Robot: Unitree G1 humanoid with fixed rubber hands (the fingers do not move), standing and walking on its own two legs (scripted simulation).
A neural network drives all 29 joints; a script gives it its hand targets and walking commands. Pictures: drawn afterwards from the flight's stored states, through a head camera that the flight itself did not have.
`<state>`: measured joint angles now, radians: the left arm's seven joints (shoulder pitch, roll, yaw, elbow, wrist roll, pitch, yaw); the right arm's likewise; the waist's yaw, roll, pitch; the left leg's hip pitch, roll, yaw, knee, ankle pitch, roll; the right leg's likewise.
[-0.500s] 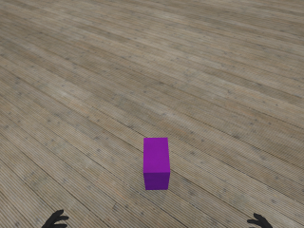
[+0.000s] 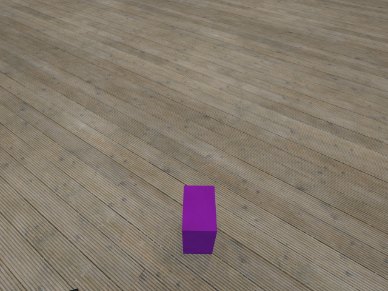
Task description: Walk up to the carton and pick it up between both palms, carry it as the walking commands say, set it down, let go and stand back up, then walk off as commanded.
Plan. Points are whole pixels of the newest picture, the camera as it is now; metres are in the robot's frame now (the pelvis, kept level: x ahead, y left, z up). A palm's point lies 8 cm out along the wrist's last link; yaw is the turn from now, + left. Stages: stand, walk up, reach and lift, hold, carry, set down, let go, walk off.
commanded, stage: walk up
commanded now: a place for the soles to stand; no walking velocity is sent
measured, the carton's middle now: (198, 220) +0.54 -0.01 -0.63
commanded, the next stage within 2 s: none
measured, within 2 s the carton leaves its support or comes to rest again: neither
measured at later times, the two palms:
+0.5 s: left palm out of the picture +0.12 +0.29 -0.11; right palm (331, 286) +0.17 -0.30 -0.12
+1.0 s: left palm out of the picture +0.06 +0.29 -0.12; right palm out of the picture +0.15 -0.31 -0.13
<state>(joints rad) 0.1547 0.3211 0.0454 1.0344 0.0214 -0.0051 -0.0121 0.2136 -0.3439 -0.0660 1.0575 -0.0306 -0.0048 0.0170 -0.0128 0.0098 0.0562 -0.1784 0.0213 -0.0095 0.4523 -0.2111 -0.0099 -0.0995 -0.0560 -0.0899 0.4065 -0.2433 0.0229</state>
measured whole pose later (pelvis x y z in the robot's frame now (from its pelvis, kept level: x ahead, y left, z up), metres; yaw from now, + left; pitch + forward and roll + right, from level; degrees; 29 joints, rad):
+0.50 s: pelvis +0.05 -0.01 -0.01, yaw +3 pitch -3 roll +0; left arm 0.17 0.33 0.03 0.95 0.01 -0.01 0.01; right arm 0.14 -0.34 -0.05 0.97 -0.01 0.00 -0.01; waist 0.02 0.03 0.06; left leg -0.16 0.00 -0.06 0.55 -0.33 -0.01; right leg -0.05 -0.08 -0.13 0.49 -0.38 0.03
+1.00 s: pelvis +0.04 -0.02 -0.02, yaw +6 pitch -5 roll +0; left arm 0.25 0.35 0.03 0.91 0.02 0.00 0.01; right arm 0.15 -0.36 -0.05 0.98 -0.03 0.02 -0.01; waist 0.02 0.01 0.15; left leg -0.22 0.01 0.00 0.60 -0.25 0.00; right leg -0.06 -0.09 -0.17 0.58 -0.42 0.02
